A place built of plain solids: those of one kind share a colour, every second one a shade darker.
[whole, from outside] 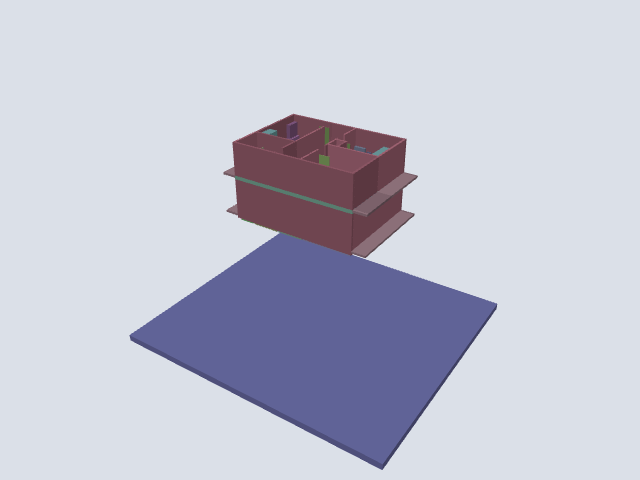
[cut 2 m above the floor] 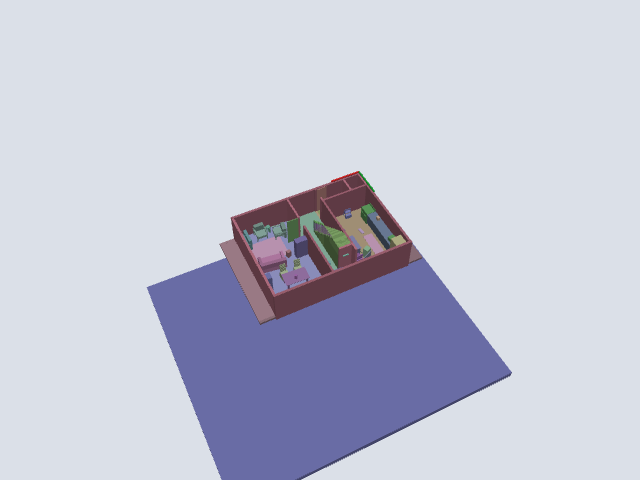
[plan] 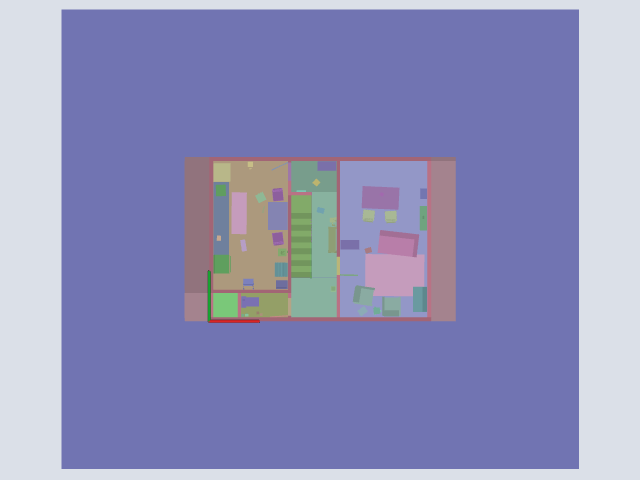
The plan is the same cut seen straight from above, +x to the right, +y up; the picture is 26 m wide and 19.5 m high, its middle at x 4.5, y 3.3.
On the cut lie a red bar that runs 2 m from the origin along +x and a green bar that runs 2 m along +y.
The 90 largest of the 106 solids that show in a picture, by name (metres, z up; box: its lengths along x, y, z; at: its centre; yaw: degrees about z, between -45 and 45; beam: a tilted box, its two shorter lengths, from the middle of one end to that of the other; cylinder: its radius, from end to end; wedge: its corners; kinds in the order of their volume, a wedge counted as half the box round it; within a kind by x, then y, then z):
{
 "under_1": {"box": [21.02, 18.67, 0.5], "at": [4.51, 3.33, -9.39]},
 "wall_1": {"box": [0.16, 0.99, 2.87], "at": [0.08, 0.66, 1.14]},
 "wall_2": {"box": [0.16, 2.12, 2.34], "at": [0.08, 1.22, 3.99]},
 "wall_3": {"box": [0.16, 5.23, 2.87], "at": [0.08, 3.9, 1.14]},
 "wall_4": {"box": [0.16, 4.1, 2.34], "at": [0.08, 4.46, 3.99]},
 "wall_5": {"box": [0.13, 0.99, 2.87], "at": [1.23, 0.66, 1.14]},
 "wall_6": {"box": [3.33, 0.13, 2.87], "at": [1.67, 1.22, 1.14]},
 "wall_7": {"box": [3.33, 0.13, 2.34], "at": [1.67, 2.35, 3.99]},
 "wall_8": {"box": [0.13, 0.06, 5.46], "at": [3.27, 0.19, 2.43]},
 "wall_9": {"box": [0.13, 1.34, 2.34], "at": [3.27, 1.61, 3.99]},
 "wall_10": {"box": [0.13, 3.84, 2.87], "at": [3.27, 3.2, 1.14]},
 "wall_11": {"box": [0.13, 3.3, 2.34], "at": [3.27, 4.06, 3.99]},
 "wall_12": {"box": [0.13, 0.46, 2.87], "at": [3.27, 5.48, 1.14]},
 "wall_13": {"box": [0.97, 0.13, 2.87], "at": [3.69, 5.18, 1.14]},
 "wall_14": {"box": [9.02, 0.16, 5.46], "at": [4.51, 0.08, 2.43]},
 "wall_15": {"box": [9.02, 0.16, 5.46], "at": [4.51, 6.59, 2.43]},
 "wall_16": {"box": [0.13, 1.72, 2.87], "at": [5.25, 1.02, 1.14]},
 "wall_17": {"box": [0.13, 1.89, 2.34], "at": [5.25, 1.1, 3.99]},
 "wall_18": {"box": [0.13, 0.23, 2.34], "at": [5.25, 2.9, 3.99]},
 "wall_19": {"box": [0.13, 3.89, 2.87], "at": [5.25, 4.57, 1.14]},
 "wall_20": {"box": [0.13, 1.41, 2.34], "at": [5.25, 5.8, 3.99]},
 "wall_21": {"box": [0.88, 0.13, 2.34], "at": [5.62, 4.12, 3.99]},
 "wall_22": {"box": [3.84, 0.13, 2.34], "at": [7.1, 3.08, 3.99]},
 "wall_23": {"box": [0.16, 2.86, 2.34], "at": [8.94, 1.59, 3.99]},
 "wall_24": {"box": [0.16, 6.35, 2.87], "at": [8.94, 3.33, 1.14]},
 "wall_25": {"box": [0.16, 3.36, 2.34], "at": [8.94, 4.83, 3.99]},
 "stair_1": {"box": [0.84, 3.36, 0.49], "at": [3.75, 3.44, -0.06]},
 "stair_2": {"box": [0.84, 3.12, 0.68], "at": [3.75, 3.56, 0.04]},
 "stair_3": {"box": [0.84, 2.88, 0.86], "at": [3.75, 3.68, 0.13]},
 "stair_4": {"box": [0.84, 2.64, 1.05], "at": [3.75, 3.8, 0.23]},
 "stair_5": {"box": [0.84, 2.4, 1.24], "at": [3.75, 3.92, 0.32]},
 "stair_6": {"box": [0.84, 2.16, 1.43], "at": [3.75, 4.04, 0.41]},
 "stair_7": {"box": [0.84, 1.92, 1.62], "at": [3.75, 4.16, 0.51]},
 "stair_8": {"box": [0.84, 1.68, 1.8], "at": [3.75, 4.28, 0.6]},
 "stair_9": {"box": [0.84, 1.44, 1.99], "at": [3.75, 4.4, 0.7]},
 "stair_10": {"box": [0.84, 1.2, 2.18], "at": [3.75, 4.52, 0.79]},
 "stair_11": {"box": [0.84, 0.96, 2.37], "at": [3.75, 4.64, 0.88]},
 "stair_12": {"box": [0.84, 0.72, 2.56], "at": [3.75, 4.76, 0.98]},
 "stair_13": {"box": [0.84, 0.24, 2.93], "at": [3.75, 5.0, 1.17]},
 "floor_living_1": {"box": [3.55, 6.35, 0.5], "at": [7.08, 3.33, -0.25]},
 "floor_kitchen_1": {"box": [3.04, 5.23, 0.5], "at": [1.68, 3.9, -0.25]},
 "floor_hall_1": {"box": [1.85, 1.6, 0.5], "at": [4.25, 0.96, -0.25]},
 "floor_hall_2": {"box": [1.85, 1.26, 0.5], "at": [4.25, 5.88, -0.25]},
 "floor_hall_3": {"box": [1.01, 3.49, 0.5], "at": [4.67, 3.5, -0.25]},
 "fixture_wardrobe_bedroom_1": {"box": [0.64, 0.96, 2.2], "at": [0.48, 3.19, 3.87]},
 "fixture_wardrobe_bedroom_2": {"box": [0.65, 1.63, 2.2], "at": [8.54, 4.26, 3.87]},
 "upper_floor_next_1": {"box": [1.0, 0.99, 0.16], "at": [-0.5, 0.66, -0.08]},
 "upper_floor_next_2": {"box": [1.0, 5.23, 0.16], "at": [-0.5, 3.9, -0.08]},
 "upper_floor_next_3": {"box": [1.0, 2.86, 0.16], "at": [9.52, 1.59, 2.74]},
 "upper_floor_next_4": {"box": [1.0, 6.35, 0.16], "at": [9.52, 3.33, -0.08]},
 "upper_floor_next_5": {"box": [1.0, 3.36, 0.16], "at": [9.52, 4.83, 2.74]},
 "counter_run_1": {"box": [0.61, 2.96, 0.78], "at": [0.47, 4.18, 0.49]},
 "counter_run_2": {"box": [0.64, 2.96, 0.038], "at": [0.49, 4.18, 0.9]},
 "floor_wc_1": {"box": [1.91, 0.99, 0.5], "at": [2.25, 0.66, -0.25]},
 "fridge_1": {"box": [0.7, 0.75, 1.72], "at": [0.52, 6.04, 0.86]},
 "flat_shelf_1": {"box": [0.76, 0.39, 1.46], "at": [4.78, 6.3, 0.73]},
 "flat_shelf_2": {"box": [0.76, 0.39, 1.46], "at": [5.71, 3.1, 0.73]},
 "sofa_1": {"box": [0.17, 0.92, 0.18], "at": [6.97, 3.22, 0.54], "yaw": -6.6},
 "sofa_2": {"box": [1.6, 0.93, 0.34], "at": [7.68, 3.15, 0.28], "yaw": -6.6},
 "sofa_3": {"box": [1.6, 0.23, 0.39], "at": [7.73, 3.5, 0.65], "yaw": -6.6},
 "sofa_4": {"box": [0.17, 0.92, 0.18], "at": [8.39, 3.06, 0.54], "yaw": -6.6},
 "floor_cup_1": {"box": [1.0, 0.99, 0.5], "at": [0.66, 0.66, -0.25]},
 "range_flat_1": {"box": [0.65, 0.76, 0.94], "at": [0.49, 2.32, 0.47]},
 "drying_rack_1": {"box": [0.19, 1.02, 0.35], "at": [8.37, 0.89, 0.71]},
 "drying_rack_2": {"box": [0.57, 1.02, 0.53], "at": [8.56, 0.89, 0.27]},
 "drying_rack_3": {"box": [0.19, 1.02, 0.35], "at": [8.76, 0.89, 0.71]},
 "rug_1": {"box": [0.62, 1.7, 0.08], "at": [1.22, 4.39, -0.03], "yaw": -0.5},
 "rug_2": {"box": [2.4, 1.7, 0.08], "at": [7.54, 1.87, -0.03], "yaw": -0.5},
 "wall_band_1": {"box": [9.02, 0.16, 0.26], "at": [4.51, 0.08, 2.69]},
 "armchair_frame_1": {"box": [0.26, 0.62, 0.41], "at": [6.01, 1.08, 0.61], "yaw": -8.9},
 "armchair_frame_2": {"box": [0.74, 0.63, 0.18], "at": [6.28, 1.04, 0.32], "yaw": -8.9},
 "armchair_frame_3": {"box": [0.63, 0.74, 0.18], "at": [7.4, 0.6, 0.32]},
 "armchair_frame_4": {"box": [0.62, 0.26, 0.41], "at": [7.41, 0.32, 0.61]},
 "tall_cupboard_1": {"box": [0.3, 0.92, 0.99], "at": [0.34, 6.01, 4.2]},
 "billy_1": {"box": [0.28, 0.42, 2.02], "at": [8.71, 5.18, 1.01]},
 "toy_shelf_1": {"box": [0.3, 1.0, 0.6], "at": [8.7, 4.18, 0.3]},
 "leaning_mirror_1": {"box": [0.83, 0.19, 1.12], "at": [5.74, 6.41, 3.38]},
 "leaf_bedroom_door_1": {"box": [0.74, 0.05, 1.98], "at": [2.84, 6.38, 3.81], "yaw": 11.0},
 "leaf_bedroom_door_2": {"box": [0.74, 0.05, 1.98], "at": [5.68, 2.06, 3.81], "yaw": 2.0},
 "bar_stool_1": {"box": [0.35, 0.35, 0.74], "at": [2.09, 5.02, 0.37], "yaw": 26.9},
 "leaf_living_door_1": {"box": [0.74, 0.05, 1.98], "at": [5.68, 1.87, 0.99], "yaw": -1.0},
 "leaf_wc_door_1": {"box": [0.72, 0.05, 1.98], "at": [2.84, 0.19, 0.99], "yaw": 4.0},
 "microwave_1": {"box": [0.4, 0.47, 0.28], "at": [0.47, 5.31, 1.05], "yaw": 1.9},
 "floor_gap_kitchen_door_1": {"box": [0.13, 0.74, 0.5], "at": [3.27, 6.08, -0.25]},
 "floor_gap_living_door_1": {"box": [0.13, 0.74, 0.5], "at": [5.25, 2.25, -0.25]},
 "recycling_crate_1": {"box": [0.48, 0.36, 0.28], "at": [2.95, 1.49, 0.14]},
 "wc_1": {"box": [0.21, 0.47, 0.45], "at": [1.41, 0.78, 0.56]},
 "dining_table_1": {"box": [1.5, 0.9, 0.031], "at": [6.96, 5.01, 0.73], "yaw": -2.6},
 "console_1": {"box": [0.3, 1.05, 0.13], "at": [5.0, 3.31, 0.71]},
 "bin_bag_1": {"box": [0.34, 0.32, 0.3], "at": [2.96, 2.8, 0.15]}
}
